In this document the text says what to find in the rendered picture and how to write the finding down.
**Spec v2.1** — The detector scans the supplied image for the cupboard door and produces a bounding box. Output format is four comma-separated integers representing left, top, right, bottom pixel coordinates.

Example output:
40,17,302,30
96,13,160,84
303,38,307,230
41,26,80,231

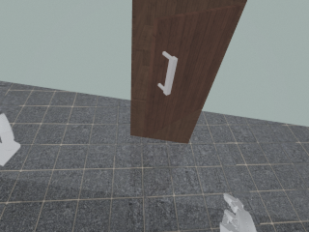
143,4,241,137

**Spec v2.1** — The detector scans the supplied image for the handle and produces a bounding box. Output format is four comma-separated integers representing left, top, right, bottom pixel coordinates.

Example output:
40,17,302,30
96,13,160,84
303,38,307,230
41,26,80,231
157,51,178,96

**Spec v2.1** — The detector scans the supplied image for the robot left hand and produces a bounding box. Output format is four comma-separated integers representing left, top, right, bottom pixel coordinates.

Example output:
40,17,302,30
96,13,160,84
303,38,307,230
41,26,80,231
0,113,21,166

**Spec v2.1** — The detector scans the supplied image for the robot right hand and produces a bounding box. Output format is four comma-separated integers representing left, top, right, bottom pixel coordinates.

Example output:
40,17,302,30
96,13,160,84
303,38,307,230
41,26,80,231
219,192,257,232

